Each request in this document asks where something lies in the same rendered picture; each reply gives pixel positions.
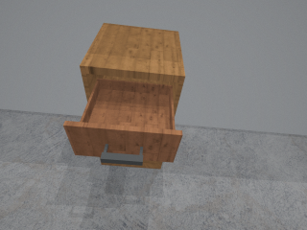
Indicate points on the drawer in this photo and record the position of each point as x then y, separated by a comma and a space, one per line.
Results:
127, 115

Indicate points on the cabinet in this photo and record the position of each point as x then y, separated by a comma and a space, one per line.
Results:
139, 54

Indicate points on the handle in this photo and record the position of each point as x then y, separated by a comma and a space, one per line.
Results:
122, 158

